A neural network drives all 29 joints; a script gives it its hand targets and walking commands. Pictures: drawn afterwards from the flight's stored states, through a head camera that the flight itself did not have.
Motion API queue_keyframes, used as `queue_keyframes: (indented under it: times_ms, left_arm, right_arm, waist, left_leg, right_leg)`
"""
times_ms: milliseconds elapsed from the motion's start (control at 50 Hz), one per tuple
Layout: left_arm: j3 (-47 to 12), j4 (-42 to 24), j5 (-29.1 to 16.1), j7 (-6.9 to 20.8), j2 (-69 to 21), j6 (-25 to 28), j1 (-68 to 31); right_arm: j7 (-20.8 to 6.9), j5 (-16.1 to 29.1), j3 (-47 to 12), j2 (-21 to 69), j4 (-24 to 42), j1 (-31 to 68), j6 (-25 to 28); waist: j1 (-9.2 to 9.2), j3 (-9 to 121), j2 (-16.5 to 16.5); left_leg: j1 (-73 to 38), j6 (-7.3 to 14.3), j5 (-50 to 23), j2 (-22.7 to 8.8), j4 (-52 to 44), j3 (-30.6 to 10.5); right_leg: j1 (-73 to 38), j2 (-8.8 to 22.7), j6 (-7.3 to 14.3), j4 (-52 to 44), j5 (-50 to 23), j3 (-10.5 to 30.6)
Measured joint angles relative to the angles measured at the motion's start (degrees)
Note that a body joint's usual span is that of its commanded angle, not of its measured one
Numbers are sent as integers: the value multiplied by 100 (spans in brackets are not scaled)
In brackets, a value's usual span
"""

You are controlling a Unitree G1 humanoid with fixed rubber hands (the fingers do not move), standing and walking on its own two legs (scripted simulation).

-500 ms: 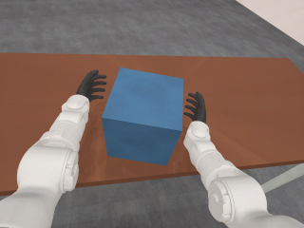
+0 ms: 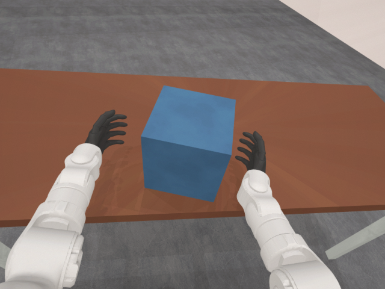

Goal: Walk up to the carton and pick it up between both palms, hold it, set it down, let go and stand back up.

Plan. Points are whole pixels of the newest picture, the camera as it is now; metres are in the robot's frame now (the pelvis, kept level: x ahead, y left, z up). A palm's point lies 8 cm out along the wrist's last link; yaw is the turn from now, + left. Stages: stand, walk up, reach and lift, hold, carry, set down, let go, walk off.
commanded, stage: set down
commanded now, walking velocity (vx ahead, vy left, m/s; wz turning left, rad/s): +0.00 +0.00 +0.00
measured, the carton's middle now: (189, 144) +0.44 -0.02 +0.03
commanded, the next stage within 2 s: none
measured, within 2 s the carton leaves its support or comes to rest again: neither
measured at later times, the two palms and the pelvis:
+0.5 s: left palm (74, 184) +0.32 +0.21 +0.07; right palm (266, 194) +0.28 -0.15 +0.07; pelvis +0.00 -0.03 +0.01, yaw -1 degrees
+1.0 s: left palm (67, 204) +0.27 +0.21 +0.08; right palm (288, 219) +0.22 -0.18 +0.08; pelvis +0.04 -0.04 +0.01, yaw -3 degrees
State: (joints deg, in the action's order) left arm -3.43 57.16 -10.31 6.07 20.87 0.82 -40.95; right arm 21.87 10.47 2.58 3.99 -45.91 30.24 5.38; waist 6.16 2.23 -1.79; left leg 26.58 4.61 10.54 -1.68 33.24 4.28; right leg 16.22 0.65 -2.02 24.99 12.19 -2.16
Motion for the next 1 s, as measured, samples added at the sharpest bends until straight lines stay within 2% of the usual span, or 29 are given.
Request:
queue_keyframes:
  times_ms: [120, 340, 520, 580, 720, 780, 1000]
  left_arm:
    - [-15, -601, -107, 81, 60, -211, 447]
    - [300, -2606, -91, 257, 299, -882, 1746]
    - [504, -4279, -176, 365, 459, -1304, 2952]
    - [556, -4847, -183, 376, 497, -1423, 3316]
    - [596, -5383, -505, 486, 650, -1607, 3802]
    - [627, -5660, -481, 552, 650, -1715, 4023]
    - [776, -6806, -488, 613, 693, -1686, 5043]
  right_arm:
    - [142, 39, -130, 80, 687, -459, -276]
    - [475, -22, -460, 249, 2312, -1681, -674]
    - [681, -97, -841, 317, 3956, -2805, -1166]
    - [737, -169, -791, 300, 4358, -3152, -1404]
    - [772, -168, -929, 253, 5309, -3811, -1959]
    - [785, -131, -1050, 209, 5674, -4119, -2089]
    - [661, -26, -1366, 26, 6910, -5524, -2110]
  waist:
    - [-137, -200, -15]
    - [-521, -784, -147]
    - [-736, -1069, -160]
    - [-813, -1113, -114]
    - [-884, -1112, -36]
    - [-894, -1135, -30]
    - [-1067, -1253, -50]
  left_leg:
    - [-295, -13, -22, -1, -57, 29]
    - [-1188, -137, -57, -40, -355, 65]
    - [-1705, -219, -137, -56, -690, 130]
    - [-1860, -233, -136, -44, -773, 155]
    - [-2038, -235, -143, -4, -939, 220]
    - [-2119, -247, -126, 3, -990, 241]
    - [-2255, -291, 24, -22, -1014, 309]
  right_leg:
    - [-230, 6, -42, 52, 25, 32]
    - [-1046, -37, -21, -140, 27, 75]
    - [-1475, -58, 43, -357, -9, 139]
    - [-1606, -48, 52, -405, 6, 161]
    - [-1698, -9, 66, -432, 60, 218]
    - [-1769, -2, 60, -480, 72, 239]
    - [-1939, -18, 73, -643, 121, 310]
